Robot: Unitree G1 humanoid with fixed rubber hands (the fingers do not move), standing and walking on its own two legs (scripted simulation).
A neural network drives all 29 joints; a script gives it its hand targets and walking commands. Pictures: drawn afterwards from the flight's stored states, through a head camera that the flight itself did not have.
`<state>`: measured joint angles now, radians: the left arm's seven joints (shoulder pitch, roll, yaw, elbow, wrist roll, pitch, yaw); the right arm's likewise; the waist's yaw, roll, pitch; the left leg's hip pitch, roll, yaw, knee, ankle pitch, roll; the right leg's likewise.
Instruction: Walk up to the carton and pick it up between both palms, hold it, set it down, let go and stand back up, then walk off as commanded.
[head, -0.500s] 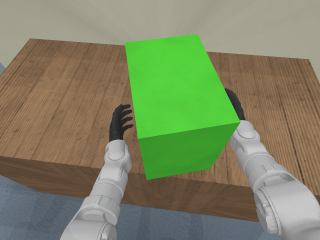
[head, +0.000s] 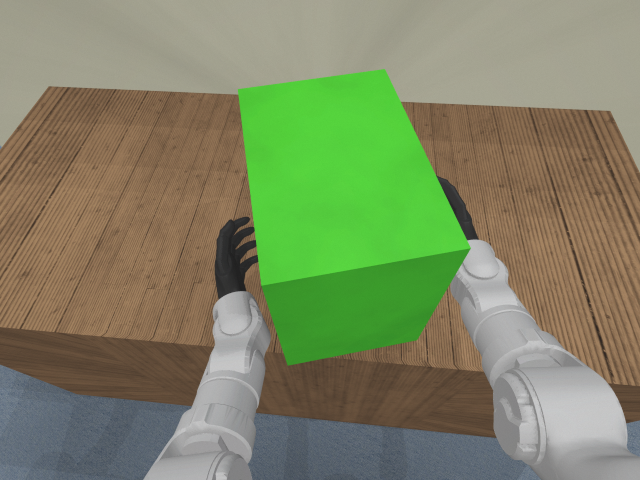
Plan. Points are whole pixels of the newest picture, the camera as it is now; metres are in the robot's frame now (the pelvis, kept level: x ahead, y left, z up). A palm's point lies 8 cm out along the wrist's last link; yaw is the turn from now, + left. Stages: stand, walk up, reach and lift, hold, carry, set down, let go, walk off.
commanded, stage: reach and lift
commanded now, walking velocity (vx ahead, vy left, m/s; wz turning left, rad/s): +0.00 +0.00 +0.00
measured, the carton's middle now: (334, 224) +0.47 +0.05 +0.00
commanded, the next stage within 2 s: none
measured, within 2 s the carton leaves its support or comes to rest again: leaves its support in 1.58 s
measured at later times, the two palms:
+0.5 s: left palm (234, 283) +0.36 +0.17 +0.01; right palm (459, 240) +0.43 -0.12 +0.03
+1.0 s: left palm (235, 282) +0.36 +0.17 +0.01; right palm (459, 241) +0.43 -0.12 +0.03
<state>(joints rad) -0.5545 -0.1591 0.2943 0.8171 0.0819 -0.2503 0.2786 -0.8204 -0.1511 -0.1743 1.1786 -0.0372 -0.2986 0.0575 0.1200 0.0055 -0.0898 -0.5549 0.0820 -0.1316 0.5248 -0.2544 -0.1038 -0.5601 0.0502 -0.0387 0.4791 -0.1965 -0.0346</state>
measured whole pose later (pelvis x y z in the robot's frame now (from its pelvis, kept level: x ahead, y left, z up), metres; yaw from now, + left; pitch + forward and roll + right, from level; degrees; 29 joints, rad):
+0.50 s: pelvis +0.00 +0.00 +0.00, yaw +0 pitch +16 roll -1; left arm -0.55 -0.16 0.37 0.82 0.16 -0.26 0.23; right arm -0.82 -0.08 -0.36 1.18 -0.21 -0.33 0.06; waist 0.09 0.01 -0.10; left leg -0.56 0.08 -0.13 0.52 -0.25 -0.10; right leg -0.56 0.05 -0.04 0.48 -0.20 -0.03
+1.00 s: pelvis +0.00 +0.00 +0.00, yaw +0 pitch +16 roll -1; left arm -0.55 -0.16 0.38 0.82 0.16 -0.26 0.23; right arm -0.81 -0.07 -0.37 1.18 -0.21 -0.33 0.05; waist 0.09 0.01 -0.10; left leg -0.56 0.08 -0.13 0.52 -0.25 -0.10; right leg -0.56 0.05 -0.04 0.48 -0.20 -0.04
